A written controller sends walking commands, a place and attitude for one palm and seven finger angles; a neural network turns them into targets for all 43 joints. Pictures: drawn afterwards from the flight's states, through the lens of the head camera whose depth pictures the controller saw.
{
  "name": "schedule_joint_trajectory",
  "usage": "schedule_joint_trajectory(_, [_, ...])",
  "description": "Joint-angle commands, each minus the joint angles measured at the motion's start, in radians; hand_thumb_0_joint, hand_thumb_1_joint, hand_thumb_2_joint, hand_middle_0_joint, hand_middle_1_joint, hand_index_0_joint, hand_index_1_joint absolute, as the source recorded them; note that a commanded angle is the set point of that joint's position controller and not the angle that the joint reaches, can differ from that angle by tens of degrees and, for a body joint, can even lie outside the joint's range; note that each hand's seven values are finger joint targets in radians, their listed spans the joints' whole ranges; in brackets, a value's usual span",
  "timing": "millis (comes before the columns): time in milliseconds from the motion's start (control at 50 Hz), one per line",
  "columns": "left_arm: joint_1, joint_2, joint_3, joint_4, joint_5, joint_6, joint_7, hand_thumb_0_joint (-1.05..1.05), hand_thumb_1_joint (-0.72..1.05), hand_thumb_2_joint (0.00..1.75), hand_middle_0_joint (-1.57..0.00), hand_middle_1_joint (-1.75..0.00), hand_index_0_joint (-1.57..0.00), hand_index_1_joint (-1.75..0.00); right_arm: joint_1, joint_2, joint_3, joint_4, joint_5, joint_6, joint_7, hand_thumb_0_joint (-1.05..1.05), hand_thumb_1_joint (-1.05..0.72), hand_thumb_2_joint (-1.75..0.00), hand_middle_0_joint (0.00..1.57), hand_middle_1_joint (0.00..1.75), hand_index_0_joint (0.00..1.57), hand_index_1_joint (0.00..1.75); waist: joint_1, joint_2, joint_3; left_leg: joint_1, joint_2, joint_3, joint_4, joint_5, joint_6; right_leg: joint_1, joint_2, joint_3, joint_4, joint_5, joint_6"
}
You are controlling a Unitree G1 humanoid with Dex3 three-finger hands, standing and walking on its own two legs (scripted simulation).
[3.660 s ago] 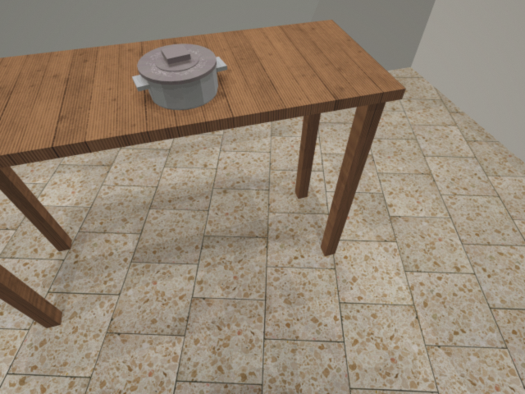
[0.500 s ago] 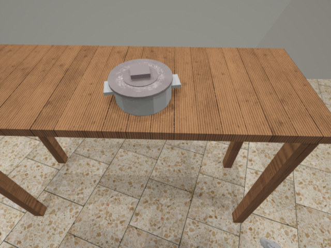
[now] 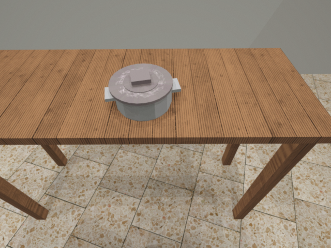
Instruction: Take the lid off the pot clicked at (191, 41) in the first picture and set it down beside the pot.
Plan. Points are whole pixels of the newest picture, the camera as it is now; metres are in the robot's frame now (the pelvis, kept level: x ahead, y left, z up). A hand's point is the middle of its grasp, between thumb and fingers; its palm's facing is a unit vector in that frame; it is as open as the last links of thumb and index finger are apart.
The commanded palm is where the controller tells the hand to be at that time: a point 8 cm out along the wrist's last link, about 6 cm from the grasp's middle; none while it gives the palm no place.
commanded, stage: come to a stop and stand still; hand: left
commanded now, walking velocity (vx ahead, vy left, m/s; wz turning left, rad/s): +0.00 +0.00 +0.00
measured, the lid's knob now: (140, 76) +0.50 +0.10 +0.15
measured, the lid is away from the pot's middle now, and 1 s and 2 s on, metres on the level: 0.00 0.00 0.00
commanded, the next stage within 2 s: look again from close up in 0.48 s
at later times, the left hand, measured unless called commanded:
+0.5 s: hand out of the picture +0.06 +0.18 -0.16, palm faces +0.01 -0.98 -0.22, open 7.3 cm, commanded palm none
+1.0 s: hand out of the picture +0.04 +0.18 -0.17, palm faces +0.02 -0.98 -0.19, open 7.4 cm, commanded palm none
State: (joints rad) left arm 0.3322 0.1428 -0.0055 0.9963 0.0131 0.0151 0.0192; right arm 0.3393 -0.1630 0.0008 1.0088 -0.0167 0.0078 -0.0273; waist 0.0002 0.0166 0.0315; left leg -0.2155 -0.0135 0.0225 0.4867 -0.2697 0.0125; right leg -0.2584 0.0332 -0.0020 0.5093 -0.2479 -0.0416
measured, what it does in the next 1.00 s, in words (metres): stands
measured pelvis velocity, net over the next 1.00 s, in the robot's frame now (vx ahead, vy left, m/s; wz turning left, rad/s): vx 0.03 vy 0.00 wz -0.01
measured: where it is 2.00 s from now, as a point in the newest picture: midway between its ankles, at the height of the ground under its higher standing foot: outside the picture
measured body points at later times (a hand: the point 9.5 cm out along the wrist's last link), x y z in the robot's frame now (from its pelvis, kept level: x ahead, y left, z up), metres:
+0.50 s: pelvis +0.02 +0.00 +0.00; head +0.03 -0.01 +0.45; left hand +0.06 +0.23 -0.15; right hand +0.03 -0.22 -0.16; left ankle -0.01 +0.11 -0.74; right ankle +0.01 -0.09 -0.74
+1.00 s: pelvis +0.03 +0.00 +0.00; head +0.05 +0.01 +0.45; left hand +0.04 +0.23 -0.15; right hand +0.03 -0.22 -0.15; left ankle -0.01 +0.11 -0.74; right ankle +0.01 -0.09 -0.74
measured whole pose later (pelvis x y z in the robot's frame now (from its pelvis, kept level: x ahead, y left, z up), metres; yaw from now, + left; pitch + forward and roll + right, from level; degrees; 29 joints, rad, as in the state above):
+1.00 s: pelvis +0.03 +0.00 +0.00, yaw +0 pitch +0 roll +0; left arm 0.29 0.16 -0.01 1.06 0.00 -0.01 0.03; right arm 0.27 -0.15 0.00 1.09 -0.01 -0.01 -0.04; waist 0.00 -0.01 0.05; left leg -0.14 -0.01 0.03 0.42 -0.28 0.02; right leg -0.18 0.04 0.01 0.44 -0.25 -0.04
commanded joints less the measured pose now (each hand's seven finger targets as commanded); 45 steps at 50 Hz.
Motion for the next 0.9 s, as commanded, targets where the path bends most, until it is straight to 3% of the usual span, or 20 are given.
schedule_joint_trajectory(0, [0.023, 0.122, 0.029, -0.026, -0.005, -0.038, 0.011, 0.00, 0.90, 0.90, -0.20, -0.30, -0.20, -0.30, -0.004, -0.080, -0.014, -0.038, 0.007, -0.046, -0.008, 0.00, -0.90, -0.90, 0.20, 0.30, 0.20, 0.30, 0.010, 0.034, -0.025, -0.039, 0.106, -0.120, -0.124, 0.093, 0.032, 0.083, -0.105, 0.124, -0.088, 0.113, -0.030])
schedule_joint_trajectory(40, [0.012, 0.118, 0.027, -0.019, -0.007, -0.036, 0.012, 0.00, 0.90, 0.90, -0.20, -0.30, -0.20, -0.30, 0.001, -0.078, -0.013, -0.024, 0.007, -0.044, -0.010, 0.00, -0.90, -0.90, 0.20, 0.30, 0.20, 0.30, 0.011, -0.001, -0.016, -0.042, 0.106, -0.120, -0.124, 0.098, 0.030, 0.091, -0.109, 0.119, -0.095, 0.123, -0.030])
schedule_joint_trajectory(180, [-0.019, 0.121, 0.022, -0.008, -0.007, -0.034, 0.016, 0.00, 0.90, 0.90, -0.20, -0.30, -0.20, -0.30, 0.010, -0.070, -0.013, 0.008, 0.007, -0.038, -0.011, 0.00, -0.90, -0.90, 0.20, 0.30, 0.20, 0.30, 0.002, -0.003, 0.024, -0.021, 0.103, -0.102, -0.126, 0.104, 0.021, 0.063, -0.117, 0.131, -0.111, 0.138, -0.030])
schedule_joint_trajectory(220, [-0.021, 0.127, 0.024, -0.010, -0.009, -0.036, 0.016, 0.00, 0.90, 0.90, -0.20, -0.30, -0.20, -0.30, 0.013, -0.066, -0.015, 0.011, 0.006, -0.038, -0.010, 0.00, -0.90, -0.90, 0.20, 0.30, 0.20, 0.30, 0.003, -0.034, 0.002, -0.007, 0.106, -0.102, -0.123, 0.119, 0.021, 0.079, -0.116, 0.129, -0.113, 0.157, -0.029])
schedule_joint_trajectory(320, [-0.031, 0.128, 0.024, -0.011, -0.009, -0.038, 0.019, 0.00, 0.90, 0.90, -0.20, -0.30, -0.20, -0.30, 0.004, -0.069, -0.016, 0.019, 0.006, -0.038, -0.010, 0.00, -0.90, -0.90, 0.20, 0.30, 0.20, 0.30, 0.001, -0.042, -0.007, 0.020, 0.107, -0.092, -0.122, 0.151, 0.017, 0.088, -0.124, 0.132, -0.114, 0.209, -0.027])
schedule_joint_trajectory(480, [-0.029, 0.132, 0.023, -0.009, -0.007, -0.039, 0.019, 0.00, 0.90, 0.90, -0.20, -0.30, -0.20, -0.30, -0.016, -0.080, -0.016, 0.020, 0.007, -0.037, -0.011, 0.00, -0.90, -0.90, 0.20, 0.30, 0.20, 0.30, -0.003, -0.005, 0.002, 0.041, 0.106, -0.082, -0.118, 0.156, 0.013, 0.078, -0.130, 0.147, -0.124, 0.226, -0.029])
schedule_joint_trajectory(540, [-0.026, 0.132, 0.022, -0.008, -0.008, -0.039, 0.018, 0.00, 0.90, 0.90, -0.20, -0.30, -0.20, -0.30, -0.018, -0.082, -0.016, 0.021, 0.006, -0.036, -0.010, 0.00, -0.90, -0.90, 0.20, 0.30, 0.20, 0.30, -0.002, -0.025, 0.002, 0.037, 0.105, -0.085, -0.119, 0.155, 0.015, 0.087, -0.128, 0.145, -0.128, 0.224, -0.028])
schedule_joint_trajectory(700, [-0.007, 0.130, 0.019, 0.005, -0.008, -0.043, 0.018, 0.00, 0.90, 0.90, -0.20, -0.30, -0.20, -0.30, -0.019, -0.082, -0.015, 0.031, 0.009, -0.039, -0.011, 0.00, -0.90, -0.90, 0.20, 0.30, 0.20, 0.30, -0.002, -0.007, -0.011, 0.061, 0.106, -0.082, -0.117, 0.181, 0.015, 0.094, -0.132, 0.146, -0.131, 0.259, -0.026])
schedule_joint_trajectory(720, [-0.003, 0.132, 0.019, 0.005, -0.010, -0.043, 0.018, 0.00, 0.90, 0.90, -0.20, -0.30, -0.20, -0.30, -0.018, -0.079, -0.015, 0.031, 0.008, -0.039, -0.012, 0.00, -0.90, -0.90, 0.20, 0.30, 0.20, 0.30, 0.001, -0.037, -0.025, 0.064, 0.111, -0.085, -0.116, 0.184, 0.017, 0.107, -0.128, 0.137, -0.131, 0.259, -0.026])
schedule_joint_trajectory(780, [-0.003, 0.127, 0.016, 0.011, -0.009, -0.042, 0.019, 0.00, 0.90, 0.90, -0.20, -0.30, -0.20, -0.30, -0.017, -0.081, -0.013, 0.039, 0.009, -0.039, -0.012, 0.00, -0.90, -0.90, 0.20, 0.30, 0.20, 0.30, -0.001, -0.010, 0.002, 0.057, 0.109, -0.086, -0.122, 0.180, 0.015, 0.090, -0.130, 0.139, -0.130, 0.251, -0.026])
schedule_joint_trajectory(880, [0.009, 0.123, 0.015, 0.020, -0.008, -0.044, 0.020, 0.00, 0.90, 0.90, -0.20, -0.30, -0.20, -0.30, -0.012, -0.075, -0.013, 0.047, 0.010, -0.040, -0.013, 0.00, -0.90, -0.90, 0.20, 0.30, 0.20, 0.30, 0.001, -0.017, 0.000, 0.058, 0.109, -0.086, -0.120, 0.187, 0.017, 0.099, -0.132, 0.137, -0.132, 0.258, -0.024])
